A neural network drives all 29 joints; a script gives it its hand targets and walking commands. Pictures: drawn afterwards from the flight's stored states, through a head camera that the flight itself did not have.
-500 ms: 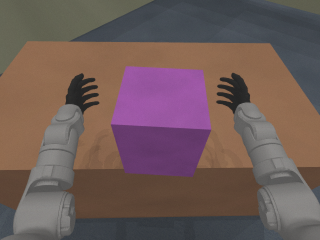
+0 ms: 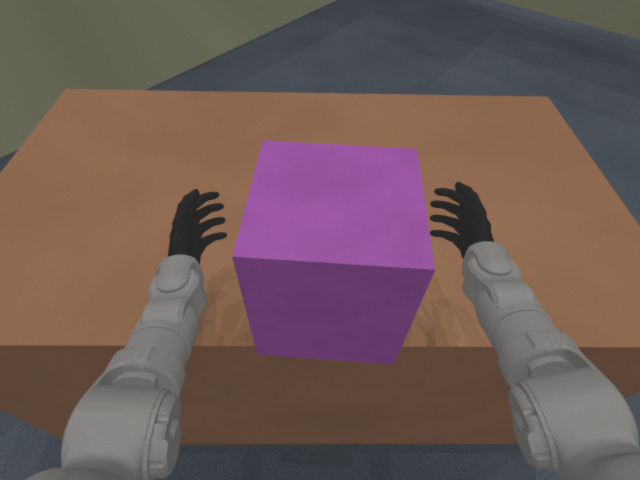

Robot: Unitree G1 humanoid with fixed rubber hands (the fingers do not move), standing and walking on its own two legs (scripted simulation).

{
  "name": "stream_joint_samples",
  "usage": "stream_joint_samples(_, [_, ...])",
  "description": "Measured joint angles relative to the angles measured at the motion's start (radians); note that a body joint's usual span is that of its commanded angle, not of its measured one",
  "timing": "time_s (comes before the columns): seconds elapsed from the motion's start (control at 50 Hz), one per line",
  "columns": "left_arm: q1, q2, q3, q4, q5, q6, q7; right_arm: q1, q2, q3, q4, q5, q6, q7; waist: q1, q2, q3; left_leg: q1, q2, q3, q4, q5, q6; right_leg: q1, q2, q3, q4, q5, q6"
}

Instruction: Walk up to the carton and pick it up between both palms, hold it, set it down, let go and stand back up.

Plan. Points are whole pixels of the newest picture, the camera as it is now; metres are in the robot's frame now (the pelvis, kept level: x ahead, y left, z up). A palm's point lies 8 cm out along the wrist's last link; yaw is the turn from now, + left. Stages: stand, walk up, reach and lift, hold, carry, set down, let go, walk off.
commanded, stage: reach and lift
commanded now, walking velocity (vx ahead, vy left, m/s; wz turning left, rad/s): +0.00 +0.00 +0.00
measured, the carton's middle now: (331, 258) +0.40 +0.01 +0.03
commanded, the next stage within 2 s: none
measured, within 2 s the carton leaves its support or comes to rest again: leaves its support in 1.66 s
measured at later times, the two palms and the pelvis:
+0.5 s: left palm (220, 255) +0.38 +0.16 +0.05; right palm (449, 244) +0.40 -0.15 +0.07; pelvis +0.00 +0.00 +0.00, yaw +0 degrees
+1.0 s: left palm (220, 255) +0.38 +0.16 +0.05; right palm (447, 245) +0.40 -0.15 +0.07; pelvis +0.00 +0.00 +0.00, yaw +0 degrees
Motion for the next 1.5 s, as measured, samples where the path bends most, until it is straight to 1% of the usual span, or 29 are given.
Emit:
stream_joint_samples(0.1, [0.000,-0.007,-0.005,0.005,0.000,-0.011,0.011,0.000,0.011,0.003,0.023,0.000,-0.006,0.000,0.000,0.000,-0.007,-0.014,0.000,0.000,0.009,-0.005,0.000,-0.010,0.000,0.000,0.000,0.000,0.000])
stream_joint_samples(0.22, [0.000,-0.046,-0.005,0.005,0.000,-0.024,0.021,0.000,0.044,0.003,0.024,0.000,-0.027,0.000,0.000,0.000,-0.013,-0.025,0.000,-0.001,0.015,-0.008,0.000,-0.018,0.000,-0.001,0.000,-0.001,0.001])
stream_joint_samples(0.26, [0.000,-0.065,-0.006,0.006,0.015,-0.025,0.027,0.000,0.059,0.003,0.024,0.000,-0.029,0.000,0.000,0.000,-0.014,-0.025,0.000,-0.001,0.015,-0.009,0.000,-0.018,0.000,-0.001,0.000,-0.001,0.002])
stream_joint_samples(0.4, [0.000,-0.121,-0.005,0.006,0.075,-0.014,0.050,0.000,0.082,-0.014,0.024,-0.019,-0.035,-0.035,0.000,0.000,-0.015,-0.025,0.001,-0.002,0.015,-0.009,0.000,-0.018,0.001,-0.001,0.000,-0.001,0.002])
stream_joint_samples(0.48, [0.000,-0.121,-0.005,0.004,0.103,-0.004,0.069,0.000,0.094,-0.045,0.024,-0.039,-0.035,-0.039,0.000,0.000,-0.019,-0.025,0.002,-0.002,0.015,-0.009,0.000,-0.018,0.002,-0.002,0.000,-0.001,0.002])
stream_joint_samples(0.58, [0.000,-0.121,-0.005,0.004,0.106,0.001,0.072,0.000,0.103,-0.053,0.024,-0.045,-0.035,-0.058,0.000,0.000,-0.020,-0.025,0.002,-0.002,0.015,-0.009,0.000,-0.018,0.002,-0.002,0.000,-0.001,0.002])
stream_joint_samples(0.76, [0.000,-0.122,-0.004,0.004,0.111,0.002,0.080,0.000,0.111,-0.071,0.024,-0.051,-0.035,-0.062,0.000,0.000,-0.020,-0.026,0.002,-0.002,0.016,-0.009,0.000,-0.018,0.002,-0.002,0.000,-0.001,0.002])
stream_joint_samples(0.98, [0.000,-0.126,0.005,0.004,0.127,-0.003,0.081,0.000,0.124,-0.098,0.022,-0.080,-0.034,-0.071,0.000,0.000,-0.020,-0.026,0.002,-0.002,0.016,-0.010,0.000,-0.018,0.002,-0.002,0.000,-0.001,0.002])
stream_joint_samples(1.06, [0.000,-0.133,0.029,0.003,0.160,-0.010,0.074,0.000,0.139,-0.133,0.019,-0.119,-0.035,-0.078,0.000,0.000,-0.020,-0.026,0.002,-0.002,0.016,-0.010,0.000,-0.018,0.002,-0.002,0.000,-0.001,0.002])
stream_joint_samples(1.08, [0.000,-0.136,0.037,0.003,0.172,-0.014,0.064,0.000,0.145,-0.143,0.017,-0.134,-0.035,-0.085,0.000,0.000,-0.020,-0.026,0.002,-0.002,0.016,-0.010,0.000,-0.018,0.002,-0.002,0.000,-0.001,0.002])
stream_joint_samples(1.16, [0.002,-0.153,0.097,0.003,0.233,-0.021,0.055,0.006,0.182,-0.212,0.001,-0.219,-0.035,-0.110,0.000,0.000,-0.023,-0.026,0.002,-0.003,0.016,-0.010,0.000,-0.018,0.001,-0.002,0.000,-0.001,0.002])
stream_joint_samples(1.2, [0.008,-0.156,0.103,0.003,0.243,-0.030,0.053,0.019,0.191,-0.222,-0.018,-0.238,-0.035,-0.117,0.000,0.000,-0.027,-0.026,0.001,-0.003,0.016,-0.010,0.000,-0.018,0.001,-0.003,0.000,-0.002,0.002])
stream_joint_samples(1.3, [0.033,-0.158,0.103,-0.021,0.246,-0.032,0.048,0.048,0.201,-0.222,-0.050,-0.244,-0.035,-0.117,-0.004,0.000,-0.039,-0.026,0.001,-0.004,0.015,-0.010,0.000,-0.018,0.001,-0.003,0.000,-0.002,0.002])
stream_joint_samples(1.5, [0.038,-0.160,0.103,-0.027,0.246,-0.009,0.047,0.054,0.202,-0.222,-0.050,-0.244,-0.022,-0.117,-0.006,0.000,-0.044,-0.027,0.001,-0.007,0.014,-0.008,0.000,-0.018,0.001,-0.006,0.000,-0.002,0.002])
